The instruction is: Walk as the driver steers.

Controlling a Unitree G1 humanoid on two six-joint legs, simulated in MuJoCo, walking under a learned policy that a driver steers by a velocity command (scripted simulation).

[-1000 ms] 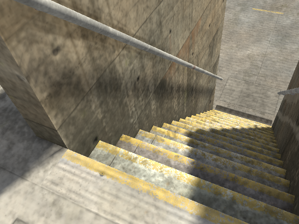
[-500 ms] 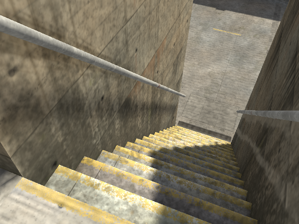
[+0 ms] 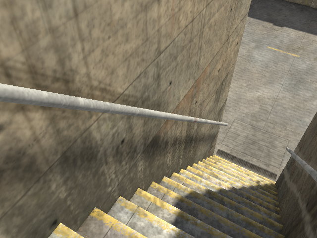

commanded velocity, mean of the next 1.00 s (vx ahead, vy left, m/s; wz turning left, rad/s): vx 0.82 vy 0.00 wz -0.63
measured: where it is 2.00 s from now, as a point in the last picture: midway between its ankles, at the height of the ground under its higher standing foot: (195, 237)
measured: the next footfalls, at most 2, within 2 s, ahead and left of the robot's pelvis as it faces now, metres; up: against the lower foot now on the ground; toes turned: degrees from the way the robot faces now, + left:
left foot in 0.26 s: +0.32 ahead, +0.14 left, -0.23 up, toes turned +2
right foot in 0.58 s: +0.47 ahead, -0.02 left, -0.45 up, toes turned -9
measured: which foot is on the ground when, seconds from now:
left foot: up 0.00-0.24, down 0.26-0.56, up 0.58-0.88, down 0.90-1.00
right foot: down 0.00-0.22, up 0.24-0.56, down 0.58-0.90, up 0.92-1.00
